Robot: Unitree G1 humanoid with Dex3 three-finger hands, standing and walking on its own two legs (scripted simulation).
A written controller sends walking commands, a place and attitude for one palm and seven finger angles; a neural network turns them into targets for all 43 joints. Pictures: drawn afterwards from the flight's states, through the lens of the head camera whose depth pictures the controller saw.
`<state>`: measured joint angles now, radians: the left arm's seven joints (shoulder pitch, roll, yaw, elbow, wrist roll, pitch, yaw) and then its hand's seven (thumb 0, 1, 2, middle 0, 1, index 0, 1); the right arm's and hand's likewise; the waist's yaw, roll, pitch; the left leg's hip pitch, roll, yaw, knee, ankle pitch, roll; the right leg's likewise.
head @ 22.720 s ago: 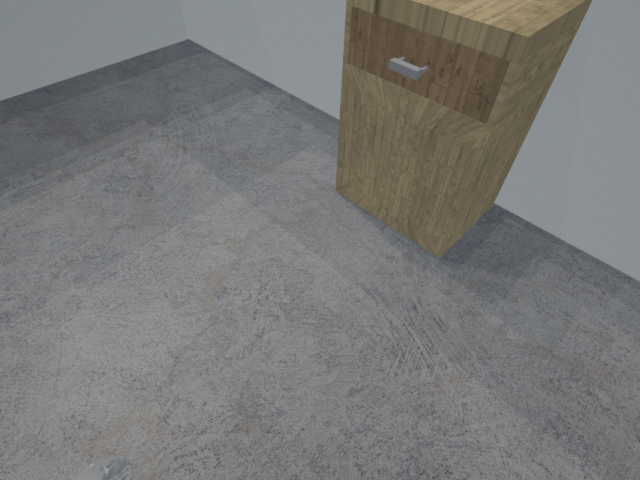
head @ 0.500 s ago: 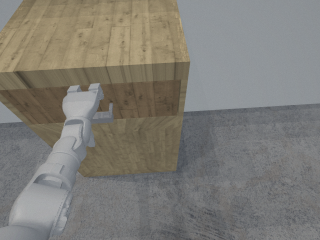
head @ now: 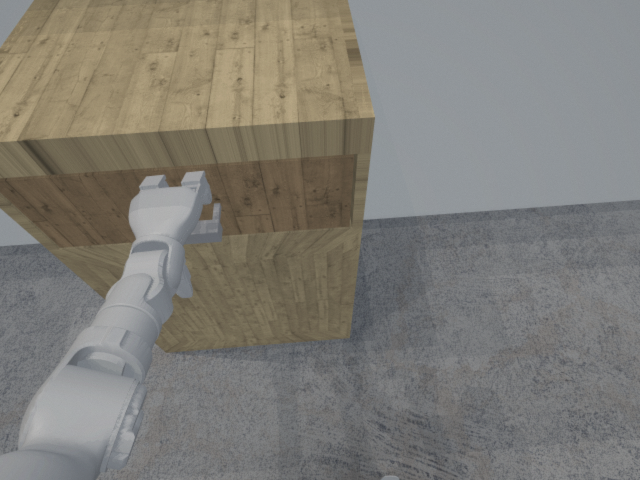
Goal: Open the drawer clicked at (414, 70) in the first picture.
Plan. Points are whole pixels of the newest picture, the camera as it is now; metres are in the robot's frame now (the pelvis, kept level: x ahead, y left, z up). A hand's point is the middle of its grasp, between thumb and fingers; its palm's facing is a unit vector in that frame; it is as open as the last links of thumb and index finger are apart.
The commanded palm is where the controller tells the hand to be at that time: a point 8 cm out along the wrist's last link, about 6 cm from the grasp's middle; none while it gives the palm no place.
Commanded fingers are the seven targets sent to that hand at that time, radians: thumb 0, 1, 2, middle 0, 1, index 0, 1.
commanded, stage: lower the fingers behind the handle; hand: left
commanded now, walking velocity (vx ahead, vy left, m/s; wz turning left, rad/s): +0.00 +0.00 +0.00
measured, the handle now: (189, 221) +0.50 +0.21 -0.04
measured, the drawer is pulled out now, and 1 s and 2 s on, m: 0.00 0.00 0.00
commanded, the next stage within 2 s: lift the fingers back up to retry in 1.38 s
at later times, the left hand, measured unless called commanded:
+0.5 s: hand (182, 249) +0.45 +0.21 -0.03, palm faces -0.06 -0.05 -1.00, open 13.8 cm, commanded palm +0.43 +0.21 +0.03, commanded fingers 0.00 -0.50 0.30 -0.30 -1.20 -0.30 -1.20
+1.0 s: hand (185, 248) +0.45 +0.21 -0.04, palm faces -0.02 -0.03 -1.00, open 13.8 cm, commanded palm +0.43 +0.21 -0.01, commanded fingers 0.00 -0.50 0.30 -0.30 -1.20 -0.30 -1.20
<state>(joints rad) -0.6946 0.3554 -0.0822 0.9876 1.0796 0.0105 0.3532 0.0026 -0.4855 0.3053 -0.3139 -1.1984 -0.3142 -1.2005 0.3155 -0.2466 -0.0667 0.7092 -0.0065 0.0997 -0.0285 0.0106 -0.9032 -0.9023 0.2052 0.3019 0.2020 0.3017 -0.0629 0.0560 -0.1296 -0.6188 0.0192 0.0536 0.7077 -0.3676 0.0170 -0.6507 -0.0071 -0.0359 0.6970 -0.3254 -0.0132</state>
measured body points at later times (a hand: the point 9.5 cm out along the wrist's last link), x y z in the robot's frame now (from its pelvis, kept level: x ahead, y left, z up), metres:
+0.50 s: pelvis -0.01 +0.01 -0.02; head +0.10 +0.00 +0.42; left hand +0.44 +0.21 +0.02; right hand +0.02 -0.26 -0.15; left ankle -0.02 +0.11 -0.71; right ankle +0.00 -0.11 -0.71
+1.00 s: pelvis -0.02 +0.01 -0.04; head +0.08 +0.01 +0.40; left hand +0.45 +0.21 +0.02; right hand +0.00 -0.26 -0.17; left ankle -0.02 +0.11 -0.71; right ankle +0.00 -0.11 -0.71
